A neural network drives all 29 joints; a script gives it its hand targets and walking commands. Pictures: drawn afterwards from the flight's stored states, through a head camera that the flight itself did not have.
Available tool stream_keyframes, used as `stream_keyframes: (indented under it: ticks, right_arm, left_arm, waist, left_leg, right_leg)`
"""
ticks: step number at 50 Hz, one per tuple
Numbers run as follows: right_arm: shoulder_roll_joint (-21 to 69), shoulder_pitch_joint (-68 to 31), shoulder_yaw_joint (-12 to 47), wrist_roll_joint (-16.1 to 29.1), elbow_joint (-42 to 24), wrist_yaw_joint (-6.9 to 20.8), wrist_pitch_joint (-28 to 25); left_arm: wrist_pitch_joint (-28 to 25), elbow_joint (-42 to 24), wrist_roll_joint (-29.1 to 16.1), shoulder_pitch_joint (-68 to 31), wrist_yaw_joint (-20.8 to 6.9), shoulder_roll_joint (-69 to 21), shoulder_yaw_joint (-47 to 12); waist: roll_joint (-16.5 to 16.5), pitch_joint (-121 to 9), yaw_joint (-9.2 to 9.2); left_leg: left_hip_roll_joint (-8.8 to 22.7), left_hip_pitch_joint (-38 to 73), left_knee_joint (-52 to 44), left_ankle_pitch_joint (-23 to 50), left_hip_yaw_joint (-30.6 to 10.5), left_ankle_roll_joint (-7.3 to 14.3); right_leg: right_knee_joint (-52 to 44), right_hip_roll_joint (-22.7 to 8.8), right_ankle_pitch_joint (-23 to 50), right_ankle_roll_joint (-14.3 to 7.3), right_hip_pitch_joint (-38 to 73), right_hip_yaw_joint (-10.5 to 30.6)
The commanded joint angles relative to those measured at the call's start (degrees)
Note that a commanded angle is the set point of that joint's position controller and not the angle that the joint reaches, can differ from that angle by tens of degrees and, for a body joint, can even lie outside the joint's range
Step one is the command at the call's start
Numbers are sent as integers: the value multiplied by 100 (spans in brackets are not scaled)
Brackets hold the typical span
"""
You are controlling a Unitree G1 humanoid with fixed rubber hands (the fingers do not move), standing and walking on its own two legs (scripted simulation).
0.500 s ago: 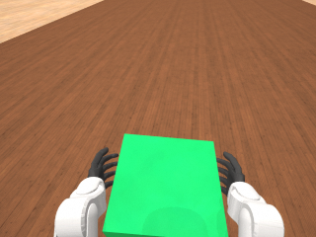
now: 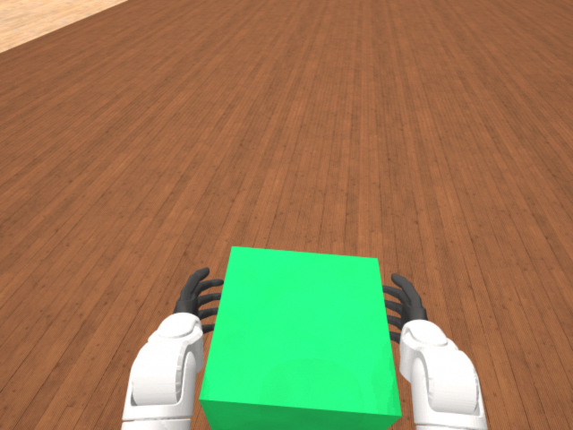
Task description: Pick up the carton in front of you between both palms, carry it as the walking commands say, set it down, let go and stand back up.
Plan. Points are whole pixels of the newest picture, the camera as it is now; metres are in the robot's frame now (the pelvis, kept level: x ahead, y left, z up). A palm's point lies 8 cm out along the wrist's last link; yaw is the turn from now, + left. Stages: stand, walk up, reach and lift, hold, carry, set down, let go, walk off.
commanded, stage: carry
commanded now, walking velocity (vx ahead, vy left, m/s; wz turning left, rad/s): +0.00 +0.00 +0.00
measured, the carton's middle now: (295, 356) +0.25 +0.00 -0.03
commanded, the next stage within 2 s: hold in 0.58 s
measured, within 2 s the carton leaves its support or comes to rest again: neither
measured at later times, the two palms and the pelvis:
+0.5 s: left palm (191, 318) +0.27 +0.15 +0.04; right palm (404, 322) +0.27 -0.15 +0.04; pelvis -0.02 +0.00 +0.00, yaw +0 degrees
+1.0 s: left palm (176, 342) +0.23 +0.16 +0.06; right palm (410, 345) +0.23 -0.14 +0.06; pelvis -0.06 +0.01 +0.01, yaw +0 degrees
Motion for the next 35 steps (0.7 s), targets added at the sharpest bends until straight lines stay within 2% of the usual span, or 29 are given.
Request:
stream_keyframes:
  ticks: [1, 10, 15, 21, 29, 30, 31, 32, 33, 34, 35]
  right_arm:
    - [3281, -2102, 2468, 953, -33, 643, -461]
    - [3929, -2978, 2084, 711, 1555, 1180, -1627]
    - [4704, -3493, 2275, 752, 1990, 1479, -2099]
    - [5266, -3369, 2630, 960, 1686, 1595, -1830]
    - [5182, -3226, 2457, 885, 1659, 1588, -1597]
    - [5278, -2641, 2368, 870, 1539, 1600, -1577]
    - [5041, -2721, 2236, 812, 1328, 1549, -1648]
    - [5022, -2832, 2260, 742, 1277, 1550, -1636]
    - [5016, -2906, 2245, 718, 1356, 1550, -1646]
    - [4925, -2989, 2244, 746, 1435, 1571, -1664]
    - [4945, -2918, 2210, 696, 1521, 1567, -1665]
  left_arm:
    - [-405, 94, -867, -2024, -665, -3284, -2400]
    - [-1576, 1703, -601, -2870, -1190, -3973, -1990]
    - [-2047, 2097, -658, -3398, -1494, -4757, -2208]
    - [-1787, 1737, -875, -3330, -1607, -5295, -2609]
    - [-1567, 1666, -834, -3240, -1611, -5184, -2463]
    - [-1538, 1571, -760, -2676, -1636, -5356, -2228]
    - [-1611, 1354, -713, -2781, -1612, -5027, -2260]
    - [-1609, 1372, -640, -2800, -1610, -5043, -2220]
    - [-1619, 1442, -627, -2916, -1604, -5019, -2181]
    - [-1623, 1548, -616, -2935, -1584, -4982, -2143]
    - [-1624, 1577, -650, -3083, -1615, -4957, -2188]
  waist:
    - [-36, -642, -1]
    - [-43, -755, -2]
    - [-21, -892, 1]
    - [-5, -1096, 2]
    - [-22, -958, 3]
    - [122, -565, 60]
    - [-125, -920, 22]
    - [-67, -739, 70]
    - [-46, -714, 29]
    - [219, -739, 25]
    - [78, -512, -32]
  left_leg:
    - [542, 169, -431, 1671, -509, 73]
    - [527, 154, -546, 1308, -552, 86]
    - [529, 197, -548, 1283, -575, 90]
    - [545, 285, -446, 1562, -570, 86]
    - [544, 208, -446, 1576, -580, 84]
    - [-936, 966, -744, 3463, -1513, 170]
    - [-812, 1166, -754, 3622, -1679, 178]
    - [-890, 1200, -809, 3588, -1641, 122]
    - [-903, 1314, -869, 3634, -1661, 89]
    - [-912, 1268, -1021, 3077, -1627, 53]
    - [-933, 932, -1061, 2962, -1577, -2]
  right_leg:
    - [-411, -611, 1973, -53, 376, 589]
    - [-533, -593, 1550, -53, 383, 608]
    - [-526, -590, 1517, -63, 421, 610]
    - [-444, -611, 1744, -46, 488, 598]
    - [-444, -612, 1710, -23, 391, 600]
    - [-750, 800, 3546, -61, 1493, 1495]
    - [-787, 731, 3529, -80, 1783, 1603]
    - [-792, 727, 3756, 3, 1746, 1584]
    - [-818, 768, 3732, 63, 1691, 1545]
    - [-887, 776, 3252, 75, 1880, 1547]
    - [-969, 865, 2994, 70, 2070, 1493]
